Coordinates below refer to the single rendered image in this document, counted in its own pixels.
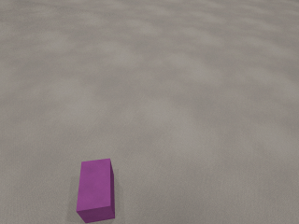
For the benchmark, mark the carton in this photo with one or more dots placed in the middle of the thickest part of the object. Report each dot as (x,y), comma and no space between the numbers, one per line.
(96,193)

